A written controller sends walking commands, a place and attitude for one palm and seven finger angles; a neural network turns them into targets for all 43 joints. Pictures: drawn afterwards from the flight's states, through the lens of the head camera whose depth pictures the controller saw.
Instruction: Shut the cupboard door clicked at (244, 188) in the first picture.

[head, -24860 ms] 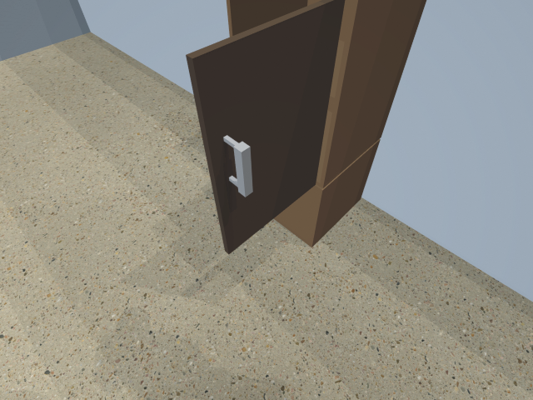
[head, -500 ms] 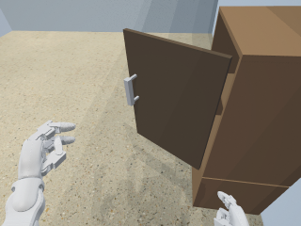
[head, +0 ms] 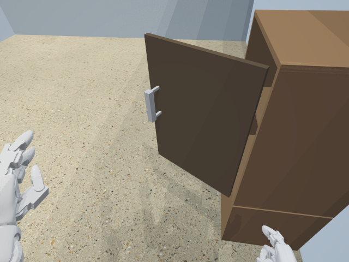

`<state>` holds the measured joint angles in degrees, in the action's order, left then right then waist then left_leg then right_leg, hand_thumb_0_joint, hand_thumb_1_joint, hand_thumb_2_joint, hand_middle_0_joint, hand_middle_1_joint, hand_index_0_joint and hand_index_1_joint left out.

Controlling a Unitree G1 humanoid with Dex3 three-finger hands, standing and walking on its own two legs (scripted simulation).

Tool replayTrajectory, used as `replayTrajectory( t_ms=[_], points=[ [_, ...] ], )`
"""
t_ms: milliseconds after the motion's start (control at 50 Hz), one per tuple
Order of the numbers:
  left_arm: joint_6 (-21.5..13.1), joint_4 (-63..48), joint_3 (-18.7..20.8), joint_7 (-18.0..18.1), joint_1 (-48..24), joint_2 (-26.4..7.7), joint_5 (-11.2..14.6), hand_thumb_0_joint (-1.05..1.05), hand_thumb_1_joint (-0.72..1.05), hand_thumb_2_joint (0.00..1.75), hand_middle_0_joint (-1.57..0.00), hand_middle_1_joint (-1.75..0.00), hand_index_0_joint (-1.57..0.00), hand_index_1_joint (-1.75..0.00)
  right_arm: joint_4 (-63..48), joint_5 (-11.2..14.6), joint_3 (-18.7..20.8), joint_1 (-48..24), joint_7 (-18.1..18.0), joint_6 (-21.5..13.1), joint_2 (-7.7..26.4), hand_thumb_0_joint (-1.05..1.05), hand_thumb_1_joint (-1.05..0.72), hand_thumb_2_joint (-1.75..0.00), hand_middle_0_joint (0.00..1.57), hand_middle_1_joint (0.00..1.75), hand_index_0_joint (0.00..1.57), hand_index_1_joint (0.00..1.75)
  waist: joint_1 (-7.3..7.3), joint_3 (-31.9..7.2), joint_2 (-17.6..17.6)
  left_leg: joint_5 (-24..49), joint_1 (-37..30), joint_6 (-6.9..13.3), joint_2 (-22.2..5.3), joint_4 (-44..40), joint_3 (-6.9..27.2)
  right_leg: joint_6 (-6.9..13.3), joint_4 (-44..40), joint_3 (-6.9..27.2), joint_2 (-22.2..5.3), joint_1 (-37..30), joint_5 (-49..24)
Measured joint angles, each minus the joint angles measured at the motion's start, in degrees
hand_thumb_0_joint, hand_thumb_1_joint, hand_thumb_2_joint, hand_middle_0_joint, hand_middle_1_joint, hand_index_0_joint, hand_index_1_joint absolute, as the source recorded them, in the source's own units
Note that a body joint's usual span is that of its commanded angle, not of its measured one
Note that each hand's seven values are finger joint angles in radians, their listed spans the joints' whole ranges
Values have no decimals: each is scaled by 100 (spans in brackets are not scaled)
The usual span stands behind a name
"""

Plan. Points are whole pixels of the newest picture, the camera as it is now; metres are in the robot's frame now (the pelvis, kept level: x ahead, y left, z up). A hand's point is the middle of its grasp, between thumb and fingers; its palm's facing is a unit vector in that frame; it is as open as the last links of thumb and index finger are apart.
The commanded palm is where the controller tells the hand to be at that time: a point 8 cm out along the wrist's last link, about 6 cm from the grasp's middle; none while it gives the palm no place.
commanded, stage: draw the hand back to the body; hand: left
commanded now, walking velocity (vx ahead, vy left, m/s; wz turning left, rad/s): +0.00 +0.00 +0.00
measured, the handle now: (154, 104) +0.66 +0.16 +0.00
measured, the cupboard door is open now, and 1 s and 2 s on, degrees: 60 60 60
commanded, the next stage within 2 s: step back with the hand held close in 0.06 s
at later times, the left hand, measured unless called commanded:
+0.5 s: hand (40, 188) +0.19 +0.27 +0.15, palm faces +0.37 -0.79 -0.49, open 7.5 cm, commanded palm +0.13 +0.31 +0.17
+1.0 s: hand (6, 221) +0.13 +0.29 +0.15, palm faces +0.47 -0.76 -0.44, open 7.5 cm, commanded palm +0.06 +0.32 +0.17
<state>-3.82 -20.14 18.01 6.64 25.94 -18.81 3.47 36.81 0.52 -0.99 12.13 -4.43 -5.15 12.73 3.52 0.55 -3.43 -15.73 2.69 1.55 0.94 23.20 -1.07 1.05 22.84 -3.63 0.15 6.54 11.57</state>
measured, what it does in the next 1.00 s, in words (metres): shifts its weight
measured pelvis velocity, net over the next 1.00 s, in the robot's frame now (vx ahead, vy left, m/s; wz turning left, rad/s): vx -0.08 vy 0.02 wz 0.00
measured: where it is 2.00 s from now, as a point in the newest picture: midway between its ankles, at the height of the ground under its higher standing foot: outside the picture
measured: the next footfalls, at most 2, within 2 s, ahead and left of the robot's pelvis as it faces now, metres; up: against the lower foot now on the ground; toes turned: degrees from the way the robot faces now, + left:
right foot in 1.62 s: -0.29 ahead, -0.12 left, +0.00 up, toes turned -3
left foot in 1.88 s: -0.14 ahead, +0.08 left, +0.01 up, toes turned -3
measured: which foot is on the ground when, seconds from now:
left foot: down 0.00-1.00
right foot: down 0.00-1.00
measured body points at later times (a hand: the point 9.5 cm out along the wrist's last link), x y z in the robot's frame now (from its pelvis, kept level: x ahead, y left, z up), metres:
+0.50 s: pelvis -0.01 +0.02 -0.01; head -0.01 +0.00 +0.44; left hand +0.17 +0.31 +0.17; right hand +0.15 -0.24 -0.10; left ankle -0.03 +0.10 -0.74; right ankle +0.02 -0.11 -0.74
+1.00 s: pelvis -0.08 +0.02 -0.03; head -0.08 +0.04 +0.42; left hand +0.10 +0.33 +0.18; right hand +0.08 -0.23 -0.10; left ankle -0.03 +0.10 -0.74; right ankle +0.02 -0.11 -0.74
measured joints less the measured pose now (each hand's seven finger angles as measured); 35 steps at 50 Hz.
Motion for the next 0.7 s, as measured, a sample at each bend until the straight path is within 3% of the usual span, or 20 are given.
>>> replayTrajectory(
  t_ms=[200, 340, 440, 580, 700],
  points=[
    [-125, -42, 207, -35, 10, -145, 27, 2, 89, 90, -22, -30, -21, -30, -5, 10, 1, 16, 22, -3, -37, 1, -90, -90, 20, 30, 20, 30, -44, 2, -69, -12, -40, -33, -47, -10, -36, 29, -20, 33, 50, -27, -8],
    [-427, 18, 307, 42, 221, -110, -35, 2, 89, 90, -21, -30, -21, -30, -159, 44, 128, -54, 87, 302, 137, 1, -90, -90, 21, 30, 20, 30, -241, -154, -180, -155, 740, 5, -107, 487, 16, 20, 59, -30, 98, 545, -78],
    [-472, -271, 263, 81, 492, -231, -31, 2, 89, 90, -22, -30, -21, -30, -250, 65, 234, -62, 16, 518, 203, 1, -90, -90, 20, 30, 20, 30, -341, -124, -11, -122, 949, 82, 29, 529, -77, -73, 342, 65, -44, 883, -13],
    [-492, -594, 597, 126, 566, -652, -12, 2, 89, 90, -22, -30, -21, -30, -496, 62, 233, -78, -70, 701, 98, 1, -91, -90, 20, 30, 20, 30, -391, -109, 221, -94, 1165, 167, 130, 699, -215, -160, 667, 207, -147, 1203, -5],
    [-569, -573, 689, 167, 487, -615, -78, 2, 89, 90, -22, -30, -21, -30, -612, 63, 147, -70, -57, 675, 6, 1, -90, -90, 20, 30, 20, 30, -392, -172, 288, -76, 1413, 222, 129, 942, -267, -186, 829, 251, -153, 1424, -85]
  ],
)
